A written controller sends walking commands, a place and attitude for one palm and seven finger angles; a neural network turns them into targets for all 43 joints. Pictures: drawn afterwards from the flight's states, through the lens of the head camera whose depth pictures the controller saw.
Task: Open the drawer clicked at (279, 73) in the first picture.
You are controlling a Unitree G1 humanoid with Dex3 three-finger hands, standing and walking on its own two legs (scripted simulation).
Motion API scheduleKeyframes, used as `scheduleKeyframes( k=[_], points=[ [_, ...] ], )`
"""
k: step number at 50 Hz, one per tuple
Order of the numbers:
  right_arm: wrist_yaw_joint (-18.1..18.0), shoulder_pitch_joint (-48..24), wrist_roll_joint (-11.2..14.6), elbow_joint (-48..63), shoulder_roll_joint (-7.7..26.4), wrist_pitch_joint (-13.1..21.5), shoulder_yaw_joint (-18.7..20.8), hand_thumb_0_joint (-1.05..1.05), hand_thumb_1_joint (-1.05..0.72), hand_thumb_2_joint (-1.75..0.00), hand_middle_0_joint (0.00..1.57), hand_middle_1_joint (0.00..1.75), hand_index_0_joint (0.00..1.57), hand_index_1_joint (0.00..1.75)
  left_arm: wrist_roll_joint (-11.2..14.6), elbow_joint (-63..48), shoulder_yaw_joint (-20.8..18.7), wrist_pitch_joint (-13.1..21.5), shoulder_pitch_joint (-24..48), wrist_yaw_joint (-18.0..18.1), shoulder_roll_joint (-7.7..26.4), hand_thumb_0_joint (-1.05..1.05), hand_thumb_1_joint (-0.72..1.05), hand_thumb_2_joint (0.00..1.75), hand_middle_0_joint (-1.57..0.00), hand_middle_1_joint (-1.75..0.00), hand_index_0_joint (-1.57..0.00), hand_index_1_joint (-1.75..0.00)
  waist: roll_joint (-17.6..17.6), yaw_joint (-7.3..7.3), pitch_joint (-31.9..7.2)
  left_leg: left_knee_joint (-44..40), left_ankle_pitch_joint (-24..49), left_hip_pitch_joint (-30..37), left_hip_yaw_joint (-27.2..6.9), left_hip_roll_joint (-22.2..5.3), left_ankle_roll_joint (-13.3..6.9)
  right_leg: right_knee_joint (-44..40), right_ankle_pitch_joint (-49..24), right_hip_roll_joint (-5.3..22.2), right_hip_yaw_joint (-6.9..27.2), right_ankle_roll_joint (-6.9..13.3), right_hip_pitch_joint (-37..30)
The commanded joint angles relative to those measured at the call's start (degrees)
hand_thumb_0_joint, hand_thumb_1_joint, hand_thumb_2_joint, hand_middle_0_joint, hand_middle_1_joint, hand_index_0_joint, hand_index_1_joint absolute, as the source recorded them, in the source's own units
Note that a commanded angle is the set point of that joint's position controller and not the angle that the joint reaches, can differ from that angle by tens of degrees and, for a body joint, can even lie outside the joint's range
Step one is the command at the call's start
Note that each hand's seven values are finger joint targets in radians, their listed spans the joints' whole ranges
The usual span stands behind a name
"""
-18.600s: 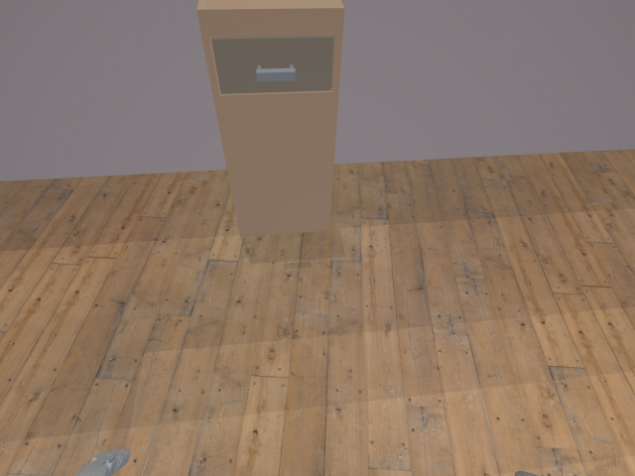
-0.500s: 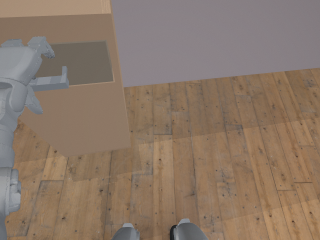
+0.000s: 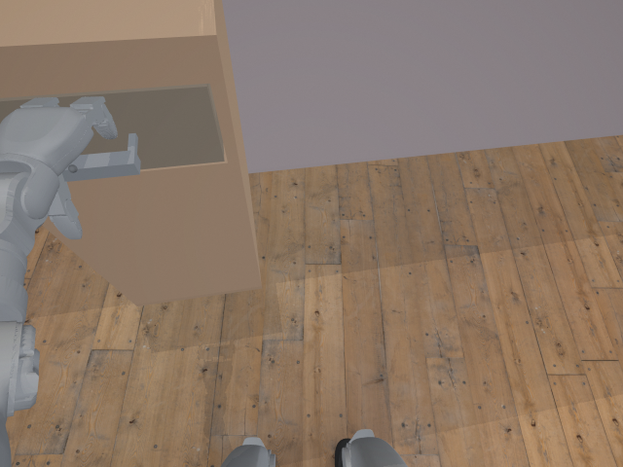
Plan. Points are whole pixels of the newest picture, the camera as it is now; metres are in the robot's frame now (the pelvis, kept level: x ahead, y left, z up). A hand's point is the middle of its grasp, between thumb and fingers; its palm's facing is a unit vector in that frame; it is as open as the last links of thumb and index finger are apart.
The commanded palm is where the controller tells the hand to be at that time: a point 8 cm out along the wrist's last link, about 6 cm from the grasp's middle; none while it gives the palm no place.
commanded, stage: re-aim the fingers above the handle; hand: left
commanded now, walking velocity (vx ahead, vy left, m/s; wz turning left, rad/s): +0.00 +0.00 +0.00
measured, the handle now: (98, 154) +0.54 +0.31 +0.00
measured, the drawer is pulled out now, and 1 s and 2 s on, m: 0.00 0.00 0.00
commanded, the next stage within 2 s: lower the fingers behind the handle in 0.06 s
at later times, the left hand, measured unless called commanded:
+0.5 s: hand (29, 182) +0.46 +0.35 +0.05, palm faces -0.25 +0.01 -0.97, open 13.8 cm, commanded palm +0.47 +0.34 +0.09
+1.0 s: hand (45, 185) +0.47 +0.35 +0.02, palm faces -0.16 +0.00 -0.99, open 13.9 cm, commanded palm +0.46 +0.34 +0.06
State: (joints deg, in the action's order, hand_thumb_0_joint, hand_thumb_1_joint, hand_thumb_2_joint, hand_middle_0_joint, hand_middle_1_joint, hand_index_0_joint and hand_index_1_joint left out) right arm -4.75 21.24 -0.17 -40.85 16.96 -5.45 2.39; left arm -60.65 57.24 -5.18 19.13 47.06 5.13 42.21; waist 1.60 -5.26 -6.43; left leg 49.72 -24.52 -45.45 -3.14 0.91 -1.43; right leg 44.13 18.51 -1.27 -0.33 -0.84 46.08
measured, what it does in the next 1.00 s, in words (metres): stands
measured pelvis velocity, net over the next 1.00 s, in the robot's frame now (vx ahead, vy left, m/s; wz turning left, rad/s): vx -0.01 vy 0.00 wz -0.03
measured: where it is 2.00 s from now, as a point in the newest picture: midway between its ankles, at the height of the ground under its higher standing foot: outside the picture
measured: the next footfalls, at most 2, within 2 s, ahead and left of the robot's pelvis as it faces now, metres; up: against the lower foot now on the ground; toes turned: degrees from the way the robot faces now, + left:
none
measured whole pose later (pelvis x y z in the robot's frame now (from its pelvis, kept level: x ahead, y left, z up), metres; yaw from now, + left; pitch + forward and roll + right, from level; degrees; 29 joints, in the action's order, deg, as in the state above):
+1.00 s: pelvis -0.01 +0.00 -0.01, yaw -2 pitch +23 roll -3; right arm -2.5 18.0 -0.6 -40.7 15.5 -6.6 -0.1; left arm -62.4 64.8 -8.1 10.9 47.9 9.9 45.6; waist 2.4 -5.9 -6.9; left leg 54.1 -26.0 -51.4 -1.7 0.4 -2.0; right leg 48.3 19.3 -1.9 1.0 -1.5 52.5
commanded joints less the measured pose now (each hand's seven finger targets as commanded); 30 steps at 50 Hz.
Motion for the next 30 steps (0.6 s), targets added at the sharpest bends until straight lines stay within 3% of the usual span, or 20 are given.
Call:
scheduleKeyframes(
  k=[1,3,5,9,12,13,15,18,20,22,23,25,28,30],
  points=[
    [0.7,5.4,-1.6,2.3,9.5,-0.4,2.2,0.0,-0.9,-0.9,0.2,0.3,0.2,0.3,0.2,-13.1,-15.6,-1.4,27.4,11.8,30.8,0.0,-0.5,0.3,-0.3,-1.2,-0.3,-1.2,12.6,1.57,-27.7,-2.2,29.3,12.4,1.0,0.9,1.0,1.6,-15.5,-1.9,-1.5,3.2,-10.0],
    [2.1,3.6,-2.0,2.9,9.7,-1.0,1.7,0.0,-0.9,-0.9,0.2,0.3,0.2,0.3,-0.7,-10.5,-16.2,-5.9,22.9,15.2,31.7,0.0,-0.5,0.3,-0.3,-1.2,-0.3,-1.2,14.0,4.09,-28.4,-2.6,30.6,10.9,2.3,1.1,1.2,2.3,-17.7,-1.7,-1.9,3.2,-12.9],
    [3.1,2.3,-1.7,3.6,10.1,-1.9,1.3,0.0,-0.9,-0.9,0.2,0.3,0.2,0.3,-0.9,-6.9,-16.7,-10.8,18.2,16.2,32.3,0.0,-0.5,0.3,-0.3,-1.2,-0.3,-1.2,11.5,5.98,-32.1,-2.9,32.9,9.9,3.5,1.1,1.2,2.6,-21.9,-1.7,-1.7,3.0,-18.5],
    [2.6,2.3,-0.2,3.7,10.6,-2.6,1.3,0.0,-0.9,-0.9,0.2,0.3,0.2,0.3,0.0,-4.9,-12.8,-16.2,22.8,15.3,31.1,0.0,-0.5,0.3,-0.3,-1.2,-0.3,-1.2,4.3,2.98,-31.1,-5.7,25.2,8.0,4.5,1.1,0.0,-0.9,-21.4,-1.2,-0.6,1.6,-23.2],
    [1.3,2.7,0.6,3.3,11.1,-2.6,1.1,0.0,-0.9,-0.9,0.2,0.3,0.2,0.3,0.9,1.1,-10.1,-17.6,21.8,10.9,29.7,0.0,-0.5,0.3,-0.3,-1.2,-0.3,-1.2,-2.2,0.91,-27.9,-7.5,18.2,5.1,4.4,1.0,-1.0,-3.5,-18.9,-0.7,0.7,0.7,-25.7],
    [0.8,3.3,0.9,3.3,11.1,-2.1,1.3,0.0,-0.9,-0.9,0.2,0.3,0.2,0.3,0.5,2.0,-7.1,-17.0,22.4,8.8,26.9,0.0,-0.5,0.3,-0.3,-1.2,-0.3,-1.2,-2.9,-0.61,-25.8,-7.9,16.3,5.7,4.3,0.8,-1.3,-4.6,-17.3,-0.7,0.7,0.6,-24.1],
    [-0.2,4.7,1.3,3.2,11.0,-1.3,1.6,0.0,-0.9,-0.9,0.2,0.3,0.2,0.3,-0.4,1.8,-3.7,-14.1,23.0,4.6,23.5,0.0,-0.5,0.3,-0.3,-1.2,-0.3,-1.2,-2.1,-2.22,-24.1,-7.7,16.5,8.5,4.1,0.5,-1.7,-5.7,-17.0,-1.0,0.9,0.9,-21.3],
    [-1.6,6.5,1.5,2.9,10.2,-0.4,1.8,0.0,-0.9,-0.9,0.2,0.3,0.2,0.3,-1.1,1.6,-0.3,-8.7,22.2,-0.2,19.0,0.0,-0.5,0.3,-0.3,-1.2,-0.3,-1.2,-0.8,-3.69,-20.2,-6.9,15.5,10.5,3.0,0.2,-1.7,-5.8,-12.7,-1.5,0.2,1.4,-14.6],
    [-1.8,7.4,1.4,2.8,9.5,0.3,2.4,0.0,-0.9,-0.9,0.2,0.3,0.2,0.3,-1.0,-1.2,1.1,-5.6,23.8,-1.0,16.0,0.0,-0.5,0.3,-0.3,-1.2,-0.3,-1.2,2.6,-4.24,-20.7,-5.7,17.8,13.7,2.4,0.1,-1.4,-5.2,-11.8,-1.8,-0.4,2.0,-10.7],
    [-1.8,7.6,1.0,2.6,9.6,0.3,2.5,0.0,-0.9,-0.9,0.2,0.3,0.2,0.3,-0.4,-3.1,-2.9,-2.9,22.8,-0.6,19.8,0.0,-0.5,0.3,-0.3,-1.2,-0.3,-1.2,5.0,-2.77,-21.9,-4.4,20.6,14.3,1.9,0.1,-0.9,-3.5,-12.3,-2.1,-0.6,2.4,-9.0],
    [-1.7,7.9,0.8,2.9,9.2,0.4,2.6,0.0,-0.9,-0.9,0.2,0.3,0.2,0.3,-0.1,-4.2,-3.0,-1.8,23.0,-0.2,19.1,0.0,-0.5,0.3,-0.3,-1.2,-0.3,-1.2,5.6,-2.49,-23.3,-3.7,21.6,14.4,1.9,0.3,-0.8,-2.8,-12.5,-2.2,-0.7,2.5,-8.6],
    [-1.5,7.8,0.2,2.3,9.4,0.4,2.7,0.0,-0.9,-0.9,0.2,0.3,0.2,0.3,0.4,-7.0,-6.4,0.4,25.2,1.5,22.2,0.0,-0.5,0.3,-0.3,-1.2,-0.3,-1.2,7.7,-2.22,-23.2,-2.2,23.5,13.6,1.6,0.2,-0.3,-1.2,-12.8,-2.3,-0.8,2.8,-6.4],
    [-0.3,6.9,-1.4,2.3,9.5,0.2,3.0,0.0,-0.9,-0.9,0.2,0.3,0.2,0.3,-0.1,-10.8,-11.6,2.9,23.5,6.8,25.4,0.0,-0.5,0.3,-0.3,-1.2,-0.3,-1.2,12.1,-0.12,-27.7,0.8,30.2,14.4,0.9,-0.2,0.9,2.6,-14.2,-2.4,-1.4,3.2,-3.3],
    [0.9,6.1,-2.2,1.6,10.2,-0.5,2.9,0.0,-0.9,-0.9,0.2,0.3,0.2,0.3,-0.8,-10.5,-15.7,1.7,21.5,10.5,29.4,0.0,-0.5,0.3,-0.3,-1.2,-0.3,-1.2,13.2,1.68,-30.2,2.5,34.5,13.1,0.7,-0.3,1.6,5.1,-15.7,-2.5,-1.8,3.2,-3.1]
  ],
)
